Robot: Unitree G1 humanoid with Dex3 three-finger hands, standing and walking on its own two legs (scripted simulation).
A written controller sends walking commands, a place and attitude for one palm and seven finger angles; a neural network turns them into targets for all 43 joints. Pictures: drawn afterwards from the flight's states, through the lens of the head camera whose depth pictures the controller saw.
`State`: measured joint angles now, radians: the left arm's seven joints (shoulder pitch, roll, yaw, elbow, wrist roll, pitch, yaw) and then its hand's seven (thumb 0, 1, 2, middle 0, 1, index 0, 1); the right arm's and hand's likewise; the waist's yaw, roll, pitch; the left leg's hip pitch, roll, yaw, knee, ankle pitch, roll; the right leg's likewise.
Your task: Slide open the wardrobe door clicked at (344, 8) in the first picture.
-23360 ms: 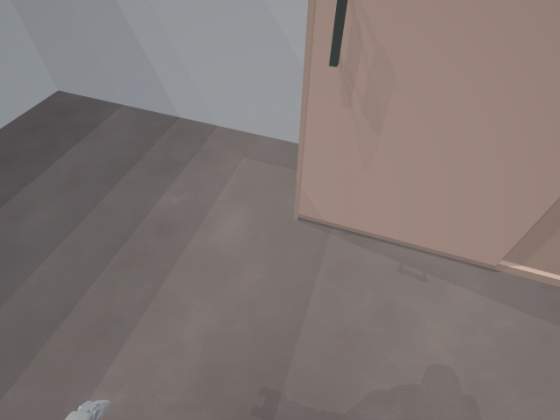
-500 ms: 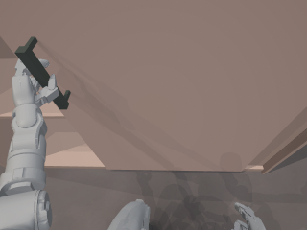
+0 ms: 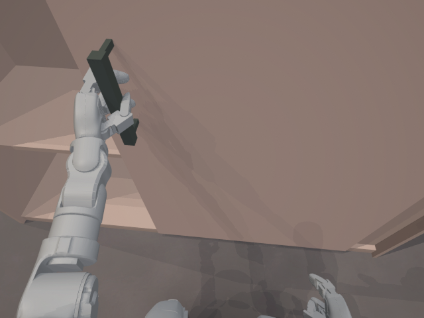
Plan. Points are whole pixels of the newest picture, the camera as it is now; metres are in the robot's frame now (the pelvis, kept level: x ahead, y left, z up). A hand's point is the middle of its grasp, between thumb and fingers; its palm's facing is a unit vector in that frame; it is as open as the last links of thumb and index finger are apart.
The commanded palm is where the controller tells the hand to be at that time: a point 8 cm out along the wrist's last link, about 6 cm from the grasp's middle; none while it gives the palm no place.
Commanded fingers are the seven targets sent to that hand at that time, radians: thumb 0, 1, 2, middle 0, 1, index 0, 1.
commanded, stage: stop walking and hold the door there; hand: left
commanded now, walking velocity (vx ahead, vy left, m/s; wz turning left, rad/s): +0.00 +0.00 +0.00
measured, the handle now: (120, 97) +0.45 +0.23 +0.14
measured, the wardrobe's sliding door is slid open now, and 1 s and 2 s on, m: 0.68 0.68 0.68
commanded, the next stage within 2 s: loosen the grip on the handle in 0.28 s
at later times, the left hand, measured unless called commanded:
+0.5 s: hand (122, 110) +0.42 +0.21 +0.15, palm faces +0.24 -0.97 -0.10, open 6.6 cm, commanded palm +0.37 +0.24 +0.14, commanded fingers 0.00 0.05 0.49 -0.45 -1.40 -0.45 -1.40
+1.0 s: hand (126, 114) +0.42 +0.21 +0.14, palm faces +0.23 -0.96 -0.14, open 14.2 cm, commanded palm +0.38 +0.25 +0.14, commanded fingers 0.00 -0.55 0.20 -0.25 -1.15 -0.25 -1.15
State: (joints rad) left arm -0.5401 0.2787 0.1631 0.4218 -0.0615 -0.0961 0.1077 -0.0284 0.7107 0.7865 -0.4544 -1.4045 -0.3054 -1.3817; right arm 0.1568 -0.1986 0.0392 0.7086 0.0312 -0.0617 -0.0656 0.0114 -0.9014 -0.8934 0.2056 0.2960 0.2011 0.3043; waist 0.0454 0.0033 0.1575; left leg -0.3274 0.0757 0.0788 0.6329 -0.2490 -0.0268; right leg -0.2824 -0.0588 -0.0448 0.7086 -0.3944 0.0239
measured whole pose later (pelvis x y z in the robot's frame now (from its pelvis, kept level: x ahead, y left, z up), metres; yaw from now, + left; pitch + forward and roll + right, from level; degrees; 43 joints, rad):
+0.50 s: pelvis +0.00 +0.00 +0.01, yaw +0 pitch +1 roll +0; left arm -0.60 0.30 0.26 0.68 -0.03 -0.08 0.02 -0.04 0.57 0.74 -0.45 -1.40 -0.34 -1.39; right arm 0.23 -0.24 -0.02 0.70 0.03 -0.09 -0.05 0.01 -0.90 -0.89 0.20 0.30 0.20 0.30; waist -0.01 -0.02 0.00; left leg -0.34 0.08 0.09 0.52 -0.18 -0.03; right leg -0.28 -0.04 -0.05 0.56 -0.29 0.01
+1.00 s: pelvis +0.00 +0.01 +0.00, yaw -1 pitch +4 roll +0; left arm -0.54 0.31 0.23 0.67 -0.03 -0.24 0.07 0.00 -0.52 0.21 -0.39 -1.27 -0.30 -1.21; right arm 0.32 -0.24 0.00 0.74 0.02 -0.12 -0.05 0.01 -0.90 -0.89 0.20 0.30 0.20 0.30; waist -0.03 0.00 -0.03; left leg -0.45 0.07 0.07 0.62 -0.23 -0.01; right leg -0.38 -0.03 -0.04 0.63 -0.32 0.02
